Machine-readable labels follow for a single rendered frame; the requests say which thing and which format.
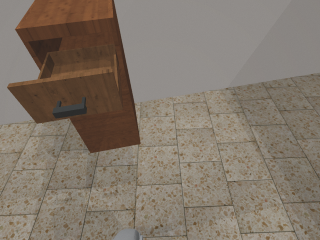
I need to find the robot left thigh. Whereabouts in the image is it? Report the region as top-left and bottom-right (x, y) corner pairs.
(113, 228), (143, 240)

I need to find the drawer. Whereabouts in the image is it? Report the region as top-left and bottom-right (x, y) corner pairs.
(7, 43), (123, 124)

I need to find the cabinet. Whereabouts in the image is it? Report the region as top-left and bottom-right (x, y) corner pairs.
(15, 0), (141, 153)

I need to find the handle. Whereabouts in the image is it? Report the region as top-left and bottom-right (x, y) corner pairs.
(52, 97), (87, 119)

